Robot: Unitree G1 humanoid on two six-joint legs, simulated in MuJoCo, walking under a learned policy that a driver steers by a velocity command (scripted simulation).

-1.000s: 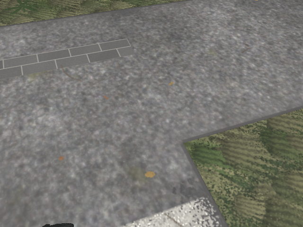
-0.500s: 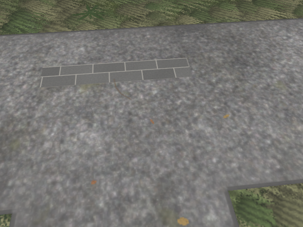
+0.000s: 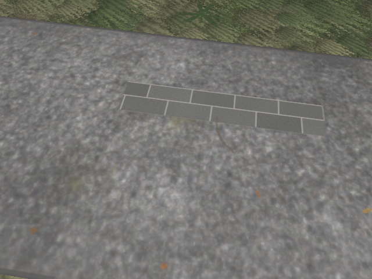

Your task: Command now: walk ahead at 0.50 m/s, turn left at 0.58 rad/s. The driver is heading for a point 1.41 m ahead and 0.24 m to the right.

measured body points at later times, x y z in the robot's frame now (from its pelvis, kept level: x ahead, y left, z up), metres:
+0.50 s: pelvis +0.30 -0.06 +0.00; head +0.34 -0.07 +0.44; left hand +0.40 +0.21 -0.12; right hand +0.44 -0.33 -0.11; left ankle +0.25 +0.08 -0.66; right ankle +0.34 -0.13 -0.74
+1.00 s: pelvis +0.58 -0.04 +0.00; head +0.61 -0.04 +0.45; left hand +0.77 +0.20 -0.11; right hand +0.63 -0.34 -0.10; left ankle +0.63 +0.06 -0.74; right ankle +0.52 -0.16 -0.66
